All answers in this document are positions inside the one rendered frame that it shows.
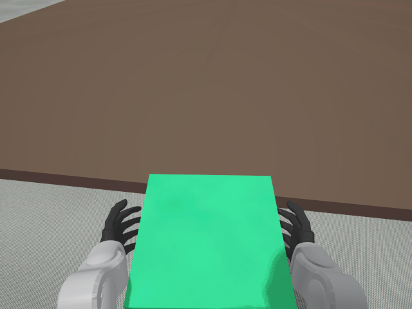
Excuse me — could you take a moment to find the carton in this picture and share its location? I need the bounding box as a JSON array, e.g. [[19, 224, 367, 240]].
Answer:
[[123, 174, 297, 309]]

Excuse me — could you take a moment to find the robot right forearm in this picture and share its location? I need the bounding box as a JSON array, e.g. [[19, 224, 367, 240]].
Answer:
[[290, 242, 368, 309]]

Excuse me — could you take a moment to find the right robot hand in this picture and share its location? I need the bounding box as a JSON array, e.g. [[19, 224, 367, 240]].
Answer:
[[277, 201, 315, 262]]

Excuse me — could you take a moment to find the robot left forearm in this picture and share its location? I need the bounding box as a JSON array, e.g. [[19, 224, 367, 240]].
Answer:
[[57, 240, 129, 309]]

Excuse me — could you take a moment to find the left robot hand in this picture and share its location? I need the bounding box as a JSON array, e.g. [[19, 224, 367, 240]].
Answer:
[[100, 199, 142, 255]]

